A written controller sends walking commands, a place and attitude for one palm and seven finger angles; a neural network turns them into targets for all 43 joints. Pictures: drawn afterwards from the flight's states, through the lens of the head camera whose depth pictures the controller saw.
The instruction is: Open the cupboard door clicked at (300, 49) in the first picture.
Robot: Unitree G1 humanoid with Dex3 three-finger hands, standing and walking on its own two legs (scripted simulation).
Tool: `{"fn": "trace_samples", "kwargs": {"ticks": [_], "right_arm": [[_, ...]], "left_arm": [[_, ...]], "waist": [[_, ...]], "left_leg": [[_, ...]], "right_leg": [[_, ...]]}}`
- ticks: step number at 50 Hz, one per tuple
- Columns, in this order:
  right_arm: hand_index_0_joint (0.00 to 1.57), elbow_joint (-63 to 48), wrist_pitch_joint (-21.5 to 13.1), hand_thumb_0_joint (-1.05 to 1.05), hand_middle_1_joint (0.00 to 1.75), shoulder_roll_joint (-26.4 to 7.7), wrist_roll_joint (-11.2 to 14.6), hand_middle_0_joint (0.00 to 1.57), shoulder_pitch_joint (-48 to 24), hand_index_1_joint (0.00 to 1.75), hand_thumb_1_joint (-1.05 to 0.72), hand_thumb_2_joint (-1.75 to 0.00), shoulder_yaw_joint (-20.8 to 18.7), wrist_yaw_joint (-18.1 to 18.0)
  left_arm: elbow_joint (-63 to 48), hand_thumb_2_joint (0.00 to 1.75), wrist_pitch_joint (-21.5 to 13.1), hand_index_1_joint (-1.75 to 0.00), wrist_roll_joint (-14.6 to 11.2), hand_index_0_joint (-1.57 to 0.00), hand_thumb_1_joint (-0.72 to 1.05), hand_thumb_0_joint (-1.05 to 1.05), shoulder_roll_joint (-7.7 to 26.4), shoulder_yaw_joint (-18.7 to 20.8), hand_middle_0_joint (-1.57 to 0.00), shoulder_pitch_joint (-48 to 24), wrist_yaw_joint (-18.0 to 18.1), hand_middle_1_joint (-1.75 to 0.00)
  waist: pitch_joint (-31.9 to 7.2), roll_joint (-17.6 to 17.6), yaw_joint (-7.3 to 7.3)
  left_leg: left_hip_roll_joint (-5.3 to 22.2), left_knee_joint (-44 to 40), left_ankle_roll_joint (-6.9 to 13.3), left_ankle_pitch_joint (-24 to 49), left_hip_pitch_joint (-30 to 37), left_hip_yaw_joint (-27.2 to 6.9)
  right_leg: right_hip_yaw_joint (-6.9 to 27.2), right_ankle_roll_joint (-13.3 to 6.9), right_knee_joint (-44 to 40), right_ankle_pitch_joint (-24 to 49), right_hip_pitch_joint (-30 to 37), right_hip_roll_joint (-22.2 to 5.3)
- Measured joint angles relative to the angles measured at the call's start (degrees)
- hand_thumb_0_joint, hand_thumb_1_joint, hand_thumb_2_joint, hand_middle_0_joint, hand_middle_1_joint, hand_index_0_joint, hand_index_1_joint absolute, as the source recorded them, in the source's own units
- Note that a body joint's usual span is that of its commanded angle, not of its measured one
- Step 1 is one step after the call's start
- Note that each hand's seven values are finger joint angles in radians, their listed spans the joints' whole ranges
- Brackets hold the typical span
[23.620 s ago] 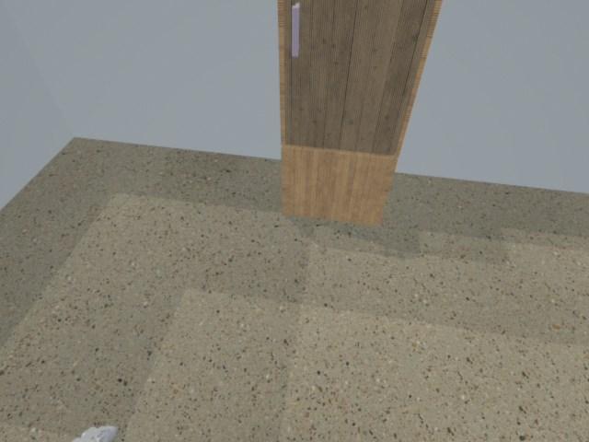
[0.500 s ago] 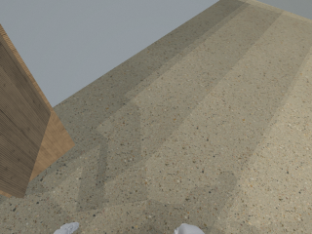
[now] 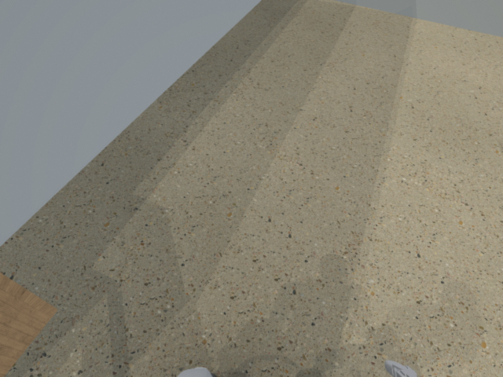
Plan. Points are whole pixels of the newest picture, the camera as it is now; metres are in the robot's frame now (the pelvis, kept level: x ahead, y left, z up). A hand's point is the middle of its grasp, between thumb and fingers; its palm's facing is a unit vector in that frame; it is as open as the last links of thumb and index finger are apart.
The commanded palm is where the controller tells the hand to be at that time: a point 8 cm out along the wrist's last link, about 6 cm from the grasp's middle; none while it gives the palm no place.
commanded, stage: walk to a spot facing it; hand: left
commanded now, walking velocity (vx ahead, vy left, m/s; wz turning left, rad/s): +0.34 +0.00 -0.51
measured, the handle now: out of the picture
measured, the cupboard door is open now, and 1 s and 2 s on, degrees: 43 43 43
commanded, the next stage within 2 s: turn to face it in 1.08 s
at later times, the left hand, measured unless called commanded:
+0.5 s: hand (235, 239) +0.41 +0.07 -0.14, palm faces -0.29 -0.93 -0.24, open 7.4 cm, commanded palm none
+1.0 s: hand (235, 228) +0.46 +0.07 -0.18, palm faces -0.26 -0.95 -0.16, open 7.4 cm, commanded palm none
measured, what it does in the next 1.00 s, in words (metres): walks ahead, turning right: right foot, then left foot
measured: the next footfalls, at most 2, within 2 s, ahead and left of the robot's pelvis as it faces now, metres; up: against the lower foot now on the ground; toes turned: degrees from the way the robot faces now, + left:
right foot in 0.42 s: +0.27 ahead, -0.17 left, +0.00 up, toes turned -21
left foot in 0.88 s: +0.56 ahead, -0.04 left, +0.00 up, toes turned -10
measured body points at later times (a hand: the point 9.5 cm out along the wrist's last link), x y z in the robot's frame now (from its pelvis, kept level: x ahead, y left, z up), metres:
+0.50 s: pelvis +0.20 -0.07 +0.00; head +0.24 -0.10 +0.44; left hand +0.42 +0.12 -0.12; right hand +0.04 -0.26 -0.16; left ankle +0.12 +0.10 -0.65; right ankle +0.24 -0.15 -0.73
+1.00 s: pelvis +0.44 -0.11 +0.00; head +0.46 -0.10 +0.45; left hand +0.47 +0.12 -0.16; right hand +0.47 -0.36 -0.13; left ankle +0.52 -0.03 -0.73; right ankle +0.31 -0.18 -0.64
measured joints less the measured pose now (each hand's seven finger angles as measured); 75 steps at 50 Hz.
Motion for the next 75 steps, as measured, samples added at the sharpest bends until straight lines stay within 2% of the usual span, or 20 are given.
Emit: {"fn": "trace_samples", "kwargs": {"ticks": [2, 4, 7, 13, 19, 21, 24, 26, 30, 33, 41, 44, 46, 48, 51, 57, 64, 67, 70, 75], "right_arm": [[0.2, -0.31, -1.26, 0.01, 0.29, 0.9, -0.71, 0.2, -0.1, 0.3, -0.91, -0.9, 0.59, -0.73], [0.2, -0.16, -1.6, 0.0, 0.29, 2.17, -0.98, 0.2, 1.34, 0.3, -0.91, -0.89, 1.19, -0.96], [0.2, 1.7, -1.84, 0.0, 0.29, 3.72, -0.87, 0.2, 4.37, 0.3, -0.91, -0.89, 1.76, -1.36], [0.2, 6.25, -1.51, 0.0, 0.29, 4.71, -0.75, 0.2, 11.04, 0.3, -0.9, -0.89, 1.88, -1.2], [0.2, 10.06, -0.11, 0.01, 0.29, 3.88, -1.11, 0.2, 17.31, 0.3, -0.9, -0.89, 1.43, -0.92], [0.2, 11.47, 0.55, 0.01, 0.29, 4.03, -0.57, 0.2, 19.41, 0.3, -0.9, -0.89, 1.53, -0.63], [0.2, 13.31, 2.43, 0.01, 0.29, 3.56, 0.33, 0.2, 16.86, 0.3, -0.91, -0.89, 1.15, -0.41], [0.2, 13.09, 2.76, 0.01, 0.29, 3.13, 0.17, 0.2, 14.16, 0.3, -0.91, -0.89, 0.58, -0.5], [0.2, 10.16, 2.09, 0.01, 0.29, 3.15, -0.25, 0.2, 9.31, 0.3, -0.91, -0.9, 0.12, -0.47], [0.2, 8.4, 1.59, 0.01, 0.29, 3.53, -0.35, 0.2, 6.37, 0.3, -0.91, -0.9, -0.08, -0.11], [0.2, 6.22, 1.03, 0.01, 0.29, 3.54, -0.05, 0.2, -2.14, 0.3, -0.91, -0.9, 0.17, 1.0], [0.2, 5.15, -0.45, 0.01, 0.29, 3.22, -0.4, 0.2, -4.06, 0.3, -0.91, -0.9, 0.65, 0.79], [0.2, 4.34, -1.67, 0.0, 0.29, 3.33, -0.86, 0.2, -4.65, 0.3, -0.91, -0.9, 0.72, 0.24], [0.2, 4.08, -1.99, 0.0, 0.29, 3.87, -0.82, 0.2, -3.47, 0.3, -0.91, -0.9, 0.89, -0.18], [0.2, 5.52, -1.99, 0.0, 0.29, 4.55, -0.71, 0.2, -0.02, 0.3, -0.91, -0.89, 0.95, -0.85], [0.2, 9.76, -0.99, 0.0, 0.29, 3.34, -0.46, 0.2, 6.87, 0.3, -0.94, -0.89, 0.08, -1.15], [0.2, 12.72, 0.43, 0.0, 0.29, 3.18, -0.35, 0.2, 13.92, 0.3, -0.92, -0.9, 0.47, -0.91], [0.2, 14.78, 2.06, 0.01, 0.29, 3.25, 0.49, 0.2, 14.47, 0.3, -0.92, -0.9, 0.64, -0.87], [0.2, 15.19, 3.32, 0.01, 0.29, 3.84, 0.87, 0.2, 12.73, 0.3, -0.91, -0.9, 0.7, -1.11], [0.2, 12.08, 4.2, 0.01, 0.29, 5.2, 0.7, 0.2, 8.78, 0.3, -0.91, -0.9, 0.66, -0.46]], "left_arm": [[0.77, 0.9, 0.77, -0.3, -0.03, -0.2, 0.9, 0.0, 0.65, 0.33, -0.2, -0.78, -0.15, -0.3], [1.08, 0.9, 1.05, -0.3, 0.44, -0.2, 0.91, 0.01, 1.53, 0.83, -0.2, -2.48, -0.45, -0.3], [-0.4, 0.9, 0.93, -0.3, 0.86, -0.2, 0.91, 0.01, 2.2, 1.26, -0.2, -5.76, -1.14, -0.3], [-3.84, 0.9, 0.86, -0.3, 0.86, -0.19, 0.91, 0.01, 1.61, 0.66, -0.2, -11.8, -1.56, -0.3], [-5.36, 0.9, 0.5, -0.3, 0.81, -0.19, 0.91, 0.0, 1.24, -0.01, -0.2, -17.85, -1.5, -0.3], [-6.15, 0.9, -1.22, -0.3, 0.88, -0.19, 0.91, 0.0, 1.64, -0.35, -0.2, -18.9, -1.31, -0.3], [-6.28, 0.9, -2.93, -0.3, -0.18, -0.2, 0.91, 0.0, 0.82, -0.58, -0.2, -18.84, 0.03, -0.3], [-5.42, 0.9, -2.65, -0.3, -0.44, -0.2, 0.91, 0.0, -0.12, -0.97, -0.2, -17.06, 0.78, -0.3], [-2.48, 0.9, -2.89, -0.3, -0.72, -0.2, 0.92, -0.01, -1.94, -0.77, -0.2, -12.36, 1.62, -0.3], [-1.22, 0.9, -3.88, -0.3, -0.74, -0.2, 0.96, -0.03, -1.14, 0.08, -0.21, -9.85, 1.92, -0.3], [4.08, 0.9, -4.0, -0.3, -0.26, -0.2, 0.93, -0.01, -0.95, -1.28, -0.2, -1.94, 1.61, -0.3], [5.77, 0.9, -3.48, -0.3, -0.45, -0.2, 0.92, -0.01, -1.54, -1.44, -0.2, 1.73, 1.61, -0.3], [6.68, 0.9, -2.49, -0.3, -0.59, -0.2, 0.92, 0.0, -1.78, -1.54, -0.2, 2.62, 1.31, -0.3], [7.08, 0.9, -1.53, -0.3, -0.23, -0.2, 0.91, 0.0, -1.58, -1.34, -0.2, 1.99, 1.14, -0.3], [5.74, 0.9, -0.75, -0.3, 0.41, -0.2, 0.91, 0.0, -1.56, -0.82, -0.2, -0.49, 0.6, -0.3], [1.76, 0.9, -0.22, -0.3, 0.75, -0.2, 0.92, 0.01, -2.38, -0.32, -0.2, -4.87, 0.4, -0.3], [-0.03, 0.9, -1.18, -0.3, 0.68, -0.2, 0.93, 0.01, 0.71, -0.25, -0.2, -9.45, 0.18, -0.3], [-0.06, 0.9, -3.14, -0.3, 0.36, -0.2, 0.92, 0.0, 0.22, -0.77, -0.2, -12.29, 1.21, -0.3], [-0.71, 0.9, -3.35, -0.3, 0.02, -0.2, 0.92, 0.0, -1.27, -1.57, -0.2, -13.57, 2.2, -0.3], [-1.55, 0.9, -2.52, -0.3, -0.31, -0.2, 0.94, -0.02, -2.55, -1.18, -0.2, -13.23, 3.31, -0.3]], "waist": [[0.31, -0.71, -0.32], [0.07, -1.63, -0.54], [-0.12, -2.03, -0.41], [-0.19, -0.38, -2.16], [0.93, 1.29, -5.67], [1.03, 0.86, -5.87], [2.76, 1.22, -5.82], [2.64, 1.52, -5.97], [0.9, 1.12, -5.77], [-0.26, 1.11, -4.35], [-0.71, 0.84, -0.63], [-0.77, 0.44, 0.08], [-0.32, -0.07, -0.04], [-0.39, -1.16, -0.03], [-0.84, -1.42, 0.33], [-1.55, 0.31, -0.27], [-0.58, 0.59, -3.91], [0.44, 1.98, -4.42], [1.17, 1.97, -4.7], [-0.07, -0.11, -4.7]], "left_leg": [[0.53, 3.61, 2.14, 1.06, -0.17, 1.6], [0.84, 3.23, 2.5, -1.31, 1.81, 3.28], [1.06, -2.29, 1.83, -1.01, 6.41, 5.5], [1.81, -10.53, 0.84, -1.43, 15.1, 10.06], [3.43, -9.06, -2.31, -7.46, 21.18, 13.22], [5.14, 0.46, -2.45, -11.42, 19.29, 12.98], [4.85, 28.36, -0.91, -14.35, 7.85, 4.53], [4.68, 35.13, -0.65, -10.25, 1.38, 2.1], [5.15, 28.74, -1.19, -4.37, -6.56, 1.15], [4.97, 22.03, -1.36, -0.62, -9.5, 0.75], [1.99, 6.78, 0.17, 1.84, -6.93, 2.41], [0.19, -0.59, 2.68, 3.55, -1.57, 3.66], [0.2, 2.79, 4.73, 5.18, -1.42, 4.81], [-0.38, 4.0, 4.87, 1.29, 0.15, 6.06], [-1.07, -0.38, 3.96, 0.61, 4.31, 6.86], [-0.67, -9.62, 3.13, 0.66, 13.04, 8.78], [1.52, -4.94, -0.6, -7.27, 17.19, 9.87], [2.26, 12.87, 0.31, -16.54, 9.99, 4.41], [0.86, 27.5, 0.05, -16.82, 1.75, 1.18], [0.97, 24.38, -0.89, -10.77, -4.77, 2.77]], "right_leg": [[-0.87, -0.89, 16.13, -4.56, -5.99, 0.12], [-3.07, -1.2, 29.98, -2.09, -12.63, -0.82], [-6.16, -0.3, 37.09, 4.85, -20.34, -3.52], [-9.18, 0.56, 22.77, 11.22, -25.92, -6.47], [-11.72, -1.45, 6.58, 11.01, -20.89, -5.24], [-12.19, -3.74, 2.46, 12.91, -16.89, -4.47], [-12.25, -4.56, 6.44, 9.41, -15.25, -3.27], [-12.13, -4.24, 3.09, 8.57, -11.84, -2.14], [-11.36, -4.45, -5.79, 10.35, -5.44, -0.49], [-11.04, -4.63, -10.16, 10.31, -1.47, 0.59], [-9.43, -3.03, -12.7, 4.39, 8.1, 1.34], [-8.41, -1.84, -5.33, -1.36, 8.22, 0.48], [-7.68, -1.84, 13.49, -3.57, 1.27, -0.48], [-6.61, -1.9, 30.32, -2.28, -6.82, -1.56], [-6.79, -1.08, 38.56, 3.41, -16.44, -4.09], [-8.43, 0.37, 20.78, 10.32, -22.92, -7.86], [-11.13, -0.02, 1.67, 15.93, -15.65, -6.81], [-13.03, -1.36, 4.15, 8.5, -14.23, -6.27], [-15.34, -1.2, 1.83, 8.9, -10.79, -6.78], [-18.83, -0.54, -3.51, 8.86, -5.7, -7.71]]}}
